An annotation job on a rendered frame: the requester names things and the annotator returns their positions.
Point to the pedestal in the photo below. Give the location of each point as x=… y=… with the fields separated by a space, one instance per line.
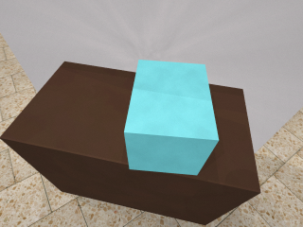
x=72 y=132

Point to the carton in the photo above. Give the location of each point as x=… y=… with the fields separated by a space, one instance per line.
x=170 y=125

